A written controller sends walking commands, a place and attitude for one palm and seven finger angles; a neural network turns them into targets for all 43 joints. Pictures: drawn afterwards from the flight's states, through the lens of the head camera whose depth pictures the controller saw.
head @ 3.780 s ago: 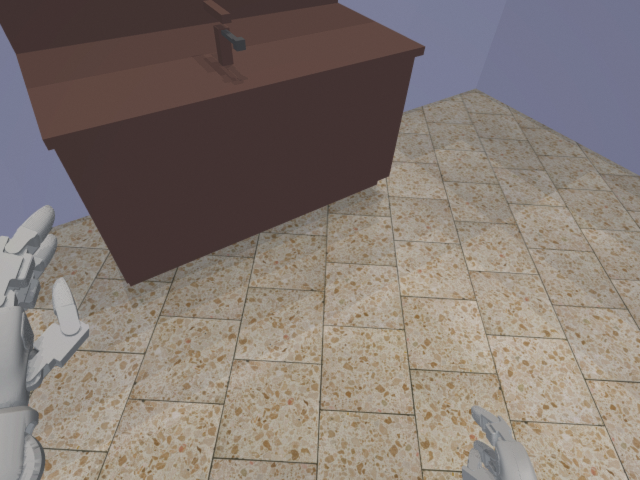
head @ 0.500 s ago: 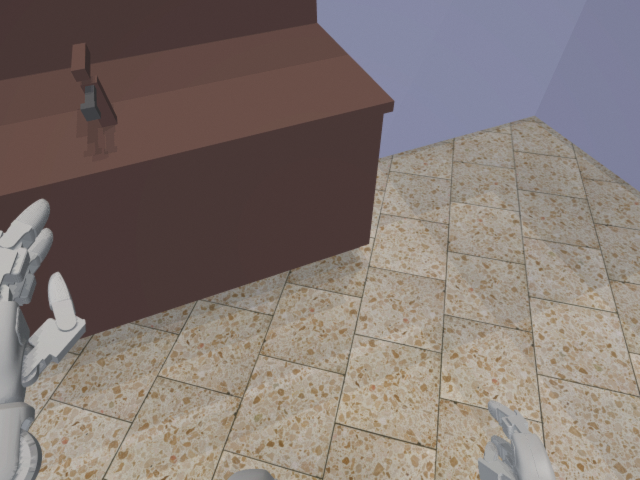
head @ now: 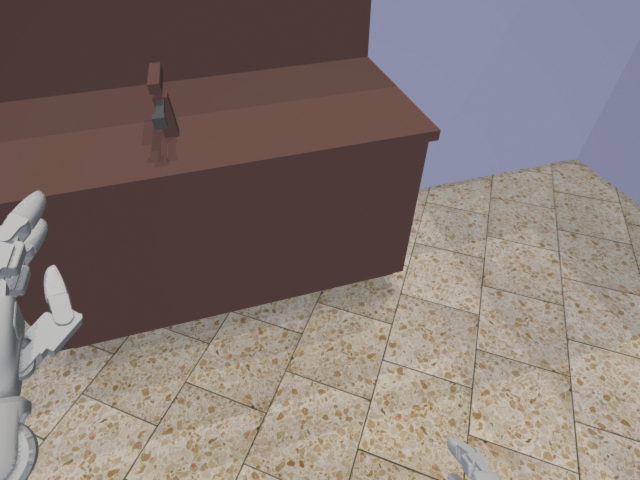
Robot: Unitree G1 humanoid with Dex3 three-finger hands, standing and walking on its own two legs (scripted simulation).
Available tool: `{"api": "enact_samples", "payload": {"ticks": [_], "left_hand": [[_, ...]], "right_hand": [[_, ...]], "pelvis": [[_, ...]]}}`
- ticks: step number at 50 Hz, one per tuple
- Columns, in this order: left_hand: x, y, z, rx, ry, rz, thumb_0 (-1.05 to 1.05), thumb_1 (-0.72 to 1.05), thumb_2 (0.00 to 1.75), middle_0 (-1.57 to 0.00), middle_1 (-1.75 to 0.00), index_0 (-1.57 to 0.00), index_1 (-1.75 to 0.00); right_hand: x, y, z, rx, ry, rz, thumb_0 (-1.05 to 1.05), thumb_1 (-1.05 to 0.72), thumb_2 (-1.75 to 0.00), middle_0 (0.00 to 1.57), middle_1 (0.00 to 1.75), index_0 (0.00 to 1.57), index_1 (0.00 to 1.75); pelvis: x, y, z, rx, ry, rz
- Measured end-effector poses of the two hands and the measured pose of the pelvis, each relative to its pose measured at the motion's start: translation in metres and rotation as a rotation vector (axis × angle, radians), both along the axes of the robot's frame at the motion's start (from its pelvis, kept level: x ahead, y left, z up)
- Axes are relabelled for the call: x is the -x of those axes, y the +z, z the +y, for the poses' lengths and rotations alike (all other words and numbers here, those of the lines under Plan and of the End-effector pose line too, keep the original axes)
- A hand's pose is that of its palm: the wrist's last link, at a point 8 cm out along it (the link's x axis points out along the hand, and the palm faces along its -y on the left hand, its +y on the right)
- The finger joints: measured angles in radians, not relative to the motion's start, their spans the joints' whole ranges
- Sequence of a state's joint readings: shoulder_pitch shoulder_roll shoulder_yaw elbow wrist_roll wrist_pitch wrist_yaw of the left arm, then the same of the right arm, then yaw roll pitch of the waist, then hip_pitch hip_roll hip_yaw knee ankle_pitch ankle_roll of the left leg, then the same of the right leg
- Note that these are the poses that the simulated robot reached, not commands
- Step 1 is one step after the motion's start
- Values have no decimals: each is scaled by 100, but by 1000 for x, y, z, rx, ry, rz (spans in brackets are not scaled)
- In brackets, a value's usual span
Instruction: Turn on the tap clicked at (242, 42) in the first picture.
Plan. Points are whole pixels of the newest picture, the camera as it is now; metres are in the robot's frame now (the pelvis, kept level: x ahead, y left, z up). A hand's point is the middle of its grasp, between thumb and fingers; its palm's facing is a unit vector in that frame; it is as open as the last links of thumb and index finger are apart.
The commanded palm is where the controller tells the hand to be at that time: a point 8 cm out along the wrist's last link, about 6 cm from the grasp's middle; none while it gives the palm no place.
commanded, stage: take the last steps up to it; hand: left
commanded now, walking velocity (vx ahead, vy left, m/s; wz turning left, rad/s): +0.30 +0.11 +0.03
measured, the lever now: (160, 121) +0.82 +0.44 +0.05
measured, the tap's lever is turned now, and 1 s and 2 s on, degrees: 0 0 0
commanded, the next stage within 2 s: come to a stop and stand still in 1.84 s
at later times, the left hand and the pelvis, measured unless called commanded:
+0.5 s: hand (72, 242) +0.30 +0.29 +0.19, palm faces +0.44 -0.81 -0.38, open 7.4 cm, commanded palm +0.24 +0.33 +0.19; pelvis +0.08 +0.05 +0.00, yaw +0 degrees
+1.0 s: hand (152, 195) +0.40 +0.25 +0.17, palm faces +0.37 -0.80 -0.47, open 7.4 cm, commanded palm +0.34 +0.30 +0.19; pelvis +0.18 +0.01 +0.01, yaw +1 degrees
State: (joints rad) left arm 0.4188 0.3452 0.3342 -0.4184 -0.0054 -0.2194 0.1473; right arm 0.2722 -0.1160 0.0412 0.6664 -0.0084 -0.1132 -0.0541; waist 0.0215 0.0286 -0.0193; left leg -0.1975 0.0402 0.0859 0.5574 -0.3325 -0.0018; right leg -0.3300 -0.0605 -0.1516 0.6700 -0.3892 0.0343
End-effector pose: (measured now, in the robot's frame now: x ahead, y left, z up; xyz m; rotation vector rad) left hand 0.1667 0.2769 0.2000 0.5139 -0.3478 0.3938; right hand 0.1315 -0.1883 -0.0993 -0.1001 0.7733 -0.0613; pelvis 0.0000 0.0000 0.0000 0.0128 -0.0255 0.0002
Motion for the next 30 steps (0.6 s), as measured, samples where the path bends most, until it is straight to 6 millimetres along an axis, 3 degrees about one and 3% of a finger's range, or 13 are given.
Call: {"api": "enact_samples", "payload": {"ticks": [5,12,16,21,25,30], "left_hand": [[-14,-11,-8,-4,-2,52,2,89,90,-21,-30,-21,-30],[-31,-12,1,-3,-11,129,2,89,90,-21,-30,-22,-30],[-43,-2,11,-17,-30,82,2,89,90,-21,-30,-22,-30],[-65,3,36,-24,-49,-41,2,89,90,-21,-30,-22,-30],[-92,-2,54,-8,-31,-58,1,89,90,-21,-30,-22,-30],[-115,1,49,18,-41,-19,2,89,90,-21,-30,-21,-30]], "right_hand": [[-11,-17,-18,23,26,74,2,-90,-90,21,30,21,30],[-29,11,-57,144,-29,102,2,-90,-90,21,30,20,30],[-48,27,-64,219,-42,75,2,-90,-90,20,30,20,30],[-81,33,-48,268,-85,-12,2,-90,-90,20,30,20,30],[-104,33,-14,187,-97,-55,2,-90,-90,20,30,20,30],[-122,29,28,67,-44,-54,1,-90,-90,20,30,20,30]], "pelvis": [[-5,-5,-6,4,24,-1],[-24,11,0,-21,26,31],[-39,12,13,-26,22,36],[-65,-3,39,-2,9,19],[-80,-2,46,2,-1,11],[-99,6,46,17,-8,30]]}}
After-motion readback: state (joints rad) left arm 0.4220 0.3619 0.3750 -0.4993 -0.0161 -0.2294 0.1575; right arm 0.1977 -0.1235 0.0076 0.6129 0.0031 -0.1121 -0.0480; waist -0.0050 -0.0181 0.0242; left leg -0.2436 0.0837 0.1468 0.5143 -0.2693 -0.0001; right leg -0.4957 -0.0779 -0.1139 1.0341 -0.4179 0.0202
